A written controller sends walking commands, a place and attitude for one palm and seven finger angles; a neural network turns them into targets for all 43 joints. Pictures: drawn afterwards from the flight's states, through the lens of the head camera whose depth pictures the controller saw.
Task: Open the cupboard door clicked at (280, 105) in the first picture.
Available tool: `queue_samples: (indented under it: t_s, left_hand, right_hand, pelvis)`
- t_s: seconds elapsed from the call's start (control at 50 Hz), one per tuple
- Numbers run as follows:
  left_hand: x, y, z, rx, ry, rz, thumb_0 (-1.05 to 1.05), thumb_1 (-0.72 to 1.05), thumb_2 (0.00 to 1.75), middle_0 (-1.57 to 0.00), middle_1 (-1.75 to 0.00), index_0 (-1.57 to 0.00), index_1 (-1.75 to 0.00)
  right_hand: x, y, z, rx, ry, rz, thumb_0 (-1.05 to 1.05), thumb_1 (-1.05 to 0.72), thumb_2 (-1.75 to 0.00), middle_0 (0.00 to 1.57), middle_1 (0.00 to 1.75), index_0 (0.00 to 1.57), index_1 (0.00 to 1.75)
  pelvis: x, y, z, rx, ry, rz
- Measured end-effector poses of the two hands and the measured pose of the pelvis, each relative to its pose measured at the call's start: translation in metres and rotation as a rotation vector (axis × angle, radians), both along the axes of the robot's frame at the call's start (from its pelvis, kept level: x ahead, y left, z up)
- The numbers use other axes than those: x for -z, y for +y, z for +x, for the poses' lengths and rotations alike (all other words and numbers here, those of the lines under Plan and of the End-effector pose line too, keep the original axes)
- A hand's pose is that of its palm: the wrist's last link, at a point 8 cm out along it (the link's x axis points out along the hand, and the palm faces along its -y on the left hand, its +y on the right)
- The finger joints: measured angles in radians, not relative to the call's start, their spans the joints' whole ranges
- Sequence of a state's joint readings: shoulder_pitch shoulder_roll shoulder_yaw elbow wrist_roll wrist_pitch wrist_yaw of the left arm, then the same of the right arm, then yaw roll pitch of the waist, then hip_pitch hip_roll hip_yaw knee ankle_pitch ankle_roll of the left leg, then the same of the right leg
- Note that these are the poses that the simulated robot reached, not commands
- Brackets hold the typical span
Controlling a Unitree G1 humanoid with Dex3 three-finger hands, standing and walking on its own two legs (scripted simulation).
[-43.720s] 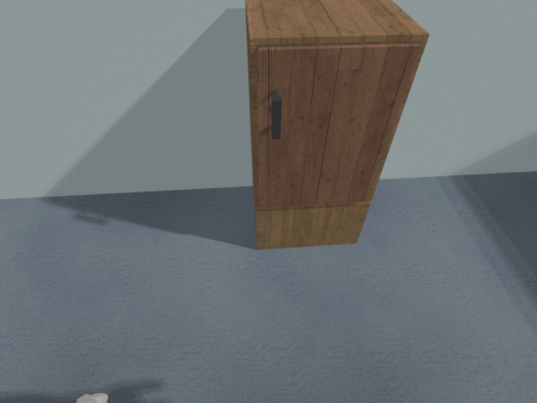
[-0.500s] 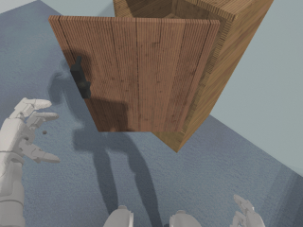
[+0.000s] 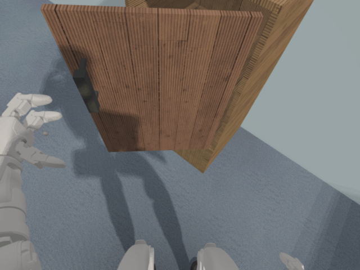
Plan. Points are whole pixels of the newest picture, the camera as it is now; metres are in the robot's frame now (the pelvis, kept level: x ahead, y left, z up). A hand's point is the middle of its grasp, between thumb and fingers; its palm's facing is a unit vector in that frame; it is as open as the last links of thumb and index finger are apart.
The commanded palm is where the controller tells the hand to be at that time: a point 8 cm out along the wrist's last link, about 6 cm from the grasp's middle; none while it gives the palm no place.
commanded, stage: move the hooked fingers beside the handle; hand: left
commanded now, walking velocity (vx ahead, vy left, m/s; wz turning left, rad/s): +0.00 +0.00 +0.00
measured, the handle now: (89, 86) +0.52 +0.23 +0.04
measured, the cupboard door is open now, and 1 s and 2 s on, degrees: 43 43 43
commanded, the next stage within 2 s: slide the fingers in behind the handle in 1.52 s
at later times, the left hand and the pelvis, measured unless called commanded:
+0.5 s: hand (54, 110) +0.44 +0.29 +0.05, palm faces +0.06 -1.00 -0.02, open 14.0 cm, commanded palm +0.42 +0.33 +0.05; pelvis -0.01 +0.01 -0.01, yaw -1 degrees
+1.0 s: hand (59, 102) +0.47 +0.29 +0.04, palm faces +0.08 -1.00 -0.02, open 14.0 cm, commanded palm +0.45 +0.33 +0.04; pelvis +0.00 +0.00 -0.02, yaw -2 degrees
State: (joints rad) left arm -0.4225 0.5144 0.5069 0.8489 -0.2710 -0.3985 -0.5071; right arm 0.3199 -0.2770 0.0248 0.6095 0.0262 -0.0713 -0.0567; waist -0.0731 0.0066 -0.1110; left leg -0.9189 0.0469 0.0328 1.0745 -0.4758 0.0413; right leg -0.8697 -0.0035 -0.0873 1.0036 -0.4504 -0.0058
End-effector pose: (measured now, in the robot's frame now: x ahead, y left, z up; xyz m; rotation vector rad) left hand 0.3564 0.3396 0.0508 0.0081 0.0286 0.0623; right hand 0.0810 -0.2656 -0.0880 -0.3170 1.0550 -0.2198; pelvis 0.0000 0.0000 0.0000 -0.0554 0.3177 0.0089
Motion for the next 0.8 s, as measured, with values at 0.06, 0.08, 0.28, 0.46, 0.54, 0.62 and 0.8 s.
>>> queue_samples:
  t_s: [0.06,0.08,0.28,0.46,0.54,0.62,0.8]
  left_hand:
    - [0.002,0.002,0.006,-0.005,0.009,0.000,-0.01,-0.50,0.30,-0.30,-1.20,-0.30,-1.20]
    - [0.002,0.003,0.008,-0.006,0.007,0.002,-0.01,-0.50,0.30,-0.30,-1.20,-0.30,-1.20]
    - [0.003,0.003,0.032,0.002,0.001,-0.002,-0.01,-0.50,0.30,-0.30,-1.20,-0.30,-1.20]
    - [0.002,0.001,0.056,0.002,-0.011,0.007,-0.01,-0.50,0.30,-0.30,-1.20,-0.30,-1.20]
    - [0.000,-0.002,0.064,0.006,-0.013,0.007,-0.01,-0.50,0.30,-0.30,-1.20,-0.30,-1.20]
    - [0.001,-0.003,0.072,-0.001,-0.001,0.001,-0.01,-0.50,0.30,-0.30,-1.20,-0.30,-1.20]
    - [-0.002,-0.006,0.090,0.002,-0.007,0.015,-0.01,-0.50,0.30,-0.30,-1.20,-0.30,-1.20]
  right_hand:
    - [0.001,0.003,-0.002,-0.003,0.010,-0.002,0.01,-0.90,-0.90,0.20,0.30,0.21,0.30]
    - [0.001,0.004,-0.002,-0.003,0.014,-0.002,0.01,-0.90,-0.90,0.20,0.30,0.21,0.30]
    - [0.006,0.010,-0.015,0.006,0.072,-0.009,0.01,-0.90,-0.90,0.20,0.30,0.21,0.30]
    - [0.011,0.007,-0.037,0.041,0.153,-0.018,0.01,-0.90,-0.90,0.20,0.30,0.21,0.30]
    - [0.012,0.006,-0.049,0.059,0.191,-0.018,0.01,-0.90,-0.90,0.20,0.30,0.21,0.30]
    - [0.013,0.004,-0.058,0.076,0.221,-0.019,0.01,-0.90,-0.90,0.20,0.30,0.21,0.30]
    - [0.015,-0.002,-0.073,0.097,0.272,-0.027,0.00,-0.90,-0.90,0.20,0.30,0.21,0.30]
  pelvis:
    - [0.001,0.003,-0.001,-0.001,0.005,-0.003]
    - [0.001,0.004,-0.001,-0.001,0.006,-0.004]
    - [0.006,0.009,-0.005,-0.003,0.023,-0.013]
    - [0.010,0.011,-0.006,0.002,0.045,-0.018]
    - [0.010,0.010,-0.006,0.005,0.053,-0.019]
    - [0.011,0.008,-0.006,0.009,0.060,-0.018]
    - [0.015,0.004,-0.007,0.010,0.081,-0.021]
